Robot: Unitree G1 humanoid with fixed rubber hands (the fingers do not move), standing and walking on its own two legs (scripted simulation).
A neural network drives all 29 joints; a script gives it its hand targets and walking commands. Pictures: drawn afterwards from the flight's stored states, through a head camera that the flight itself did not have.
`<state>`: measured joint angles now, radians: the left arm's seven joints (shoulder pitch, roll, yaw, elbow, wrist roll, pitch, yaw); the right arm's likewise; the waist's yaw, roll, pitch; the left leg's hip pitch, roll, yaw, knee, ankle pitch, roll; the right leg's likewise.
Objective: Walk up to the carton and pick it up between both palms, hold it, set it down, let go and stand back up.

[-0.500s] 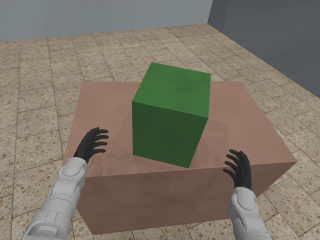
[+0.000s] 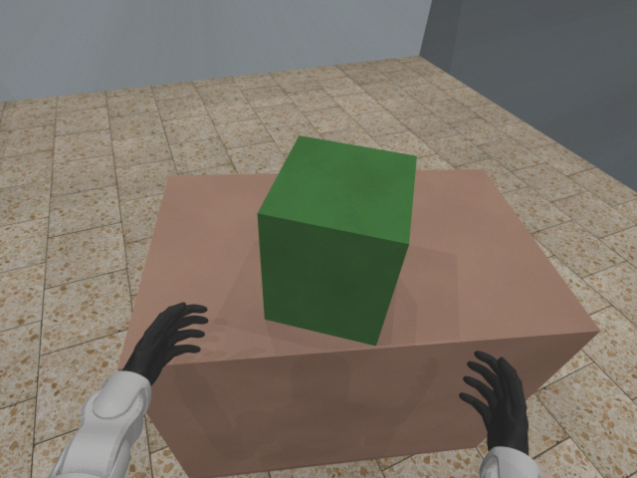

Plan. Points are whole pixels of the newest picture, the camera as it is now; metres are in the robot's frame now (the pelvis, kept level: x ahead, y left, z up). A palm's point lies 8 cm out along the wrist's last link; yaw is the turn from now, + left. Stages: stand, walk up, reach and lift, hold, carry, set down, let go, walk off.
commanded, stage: set down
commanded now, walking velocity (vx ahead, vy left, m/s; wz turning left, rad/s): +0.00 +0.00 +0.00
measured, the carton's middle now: (337, 240) +0.48 -0.04 +0.01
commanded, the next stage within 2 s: none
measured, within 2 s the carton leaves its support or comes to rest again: neither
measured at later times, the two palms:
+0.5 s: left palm (139, 384) +0.24 +0.22 +0.01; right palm (498, 433) +0.16 -0.20 +0.01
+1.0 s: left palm (151, 409) +0.22 +0.21 -0.02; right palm (502, 442) +0.16 -0.21 -0.01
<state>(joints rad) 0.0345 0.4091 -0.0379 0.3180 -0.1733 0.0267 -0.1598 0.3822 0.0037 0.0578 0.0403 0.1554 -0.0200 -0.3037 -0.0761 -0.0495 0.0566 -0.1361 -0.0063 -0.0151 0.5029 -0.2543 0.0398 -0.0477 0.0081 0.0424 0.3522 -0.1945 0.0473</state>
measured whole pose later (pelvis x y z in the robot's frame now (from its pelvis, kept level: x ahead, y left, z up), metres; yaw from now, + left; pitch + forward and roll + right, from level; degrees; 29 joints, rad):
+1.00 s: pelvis +0.03 -0.02 +0.00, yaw +0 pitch -7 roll -1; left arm 0.28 0.33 0.01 0.27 -0.17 0.03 -0.16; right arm 0.48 -0.05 0.06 0.09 0.16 -0.04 -0.16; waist -0.06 0.00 0.09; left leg -0.03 -0.01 -0.01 0.43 -0.27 0.01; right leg 0.02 0.01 0.05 0.35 -0.24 0.02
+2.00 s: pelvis +0.03 -0.02 +0.00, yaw +0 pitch -5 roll -1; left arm 0.28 0.22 0.01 0.45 -0.13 0.10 -0.03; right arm 0.23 -0.15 0.04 0.58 0.10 -0.15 0.00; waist -0.06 0.02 0.09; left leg -0.08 0.00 -0.01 0.42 -0.25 0.01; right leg -0.03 0.01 0.05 0.35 -0.23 0.02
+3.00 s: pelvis +0.02 -0.02 +0.00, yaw +0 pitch -4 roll -1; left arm 0.27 0.20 0.01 0.48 -0.11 0.10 -0.01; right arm 0.17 -0.17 0.02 0.67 0.09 -0.19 0.03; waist -0.06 0.02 0.09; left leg -0.10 0.00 -0.01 0.42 -0.24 0.01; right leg -0.06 0.01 0.05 0.35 -0.22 0.02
